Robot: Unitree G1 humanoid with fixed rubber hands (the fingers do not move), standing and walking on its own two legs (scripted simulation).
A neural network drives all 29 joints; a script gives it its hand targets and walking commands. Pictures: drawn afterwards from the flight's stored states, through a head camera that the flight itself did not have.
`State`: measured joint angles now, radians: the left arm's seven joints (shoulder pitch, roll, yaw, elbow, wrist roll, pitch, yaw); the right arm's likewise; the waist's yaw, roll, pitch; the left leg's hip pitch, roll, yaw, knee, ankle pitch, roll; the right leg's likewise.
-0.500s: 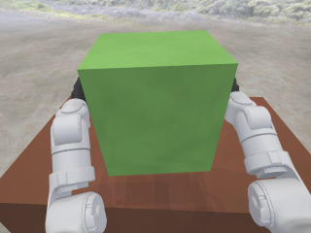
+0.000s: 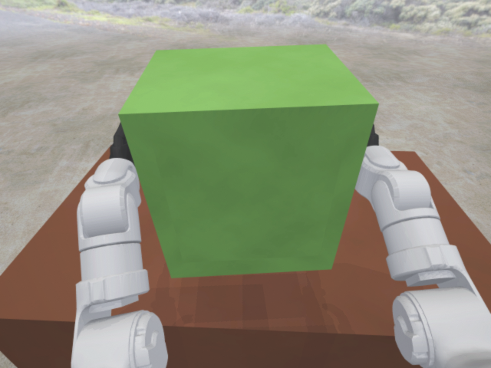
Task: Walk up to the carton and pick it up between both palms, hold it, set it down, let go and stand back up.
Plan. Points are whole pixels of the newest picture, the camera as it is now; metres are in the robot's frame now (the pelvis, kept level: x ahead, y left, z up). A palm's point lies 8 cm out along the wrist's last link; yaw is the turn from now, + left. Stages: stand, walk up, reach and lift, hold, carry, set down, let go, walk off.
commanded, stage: hold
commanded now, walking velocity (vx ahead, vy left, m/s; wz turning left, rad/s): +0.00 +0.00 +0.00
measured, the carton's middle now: (247, 163) +0.39 +0.00 +0.22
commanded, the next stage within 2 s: none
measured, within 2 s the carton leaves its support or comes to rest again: neither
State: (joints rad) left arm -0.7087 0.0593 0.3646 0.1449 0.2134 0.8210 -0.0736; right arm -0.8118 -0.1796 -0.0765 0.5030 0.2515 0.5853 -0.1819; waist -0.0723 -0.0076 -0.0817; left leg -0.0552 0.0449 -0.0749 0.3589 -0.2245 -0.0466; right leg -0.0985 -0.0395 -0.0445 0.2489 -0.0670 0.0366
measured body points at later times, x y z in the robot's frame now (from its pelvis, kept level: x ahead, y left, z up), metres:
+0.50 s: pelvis +0.00 +0.00 +0.00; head -0.07 +0.01 +0.45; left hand +0.37 +0.18 +0.24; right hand +0.38 -0.18 +0.24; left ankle -0.01 +0.15 -0.75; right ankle +0.05 -0.15 -0.75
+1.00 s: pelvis +0.00 +0.00 +0.00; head -0.07 +0.02 +0.45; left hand +0.38 +0.18 +0.24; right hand +0.38 -0.18 +0.24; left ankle -0.01 +0.15 -0.75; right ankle +0.05 -0.15 -0.75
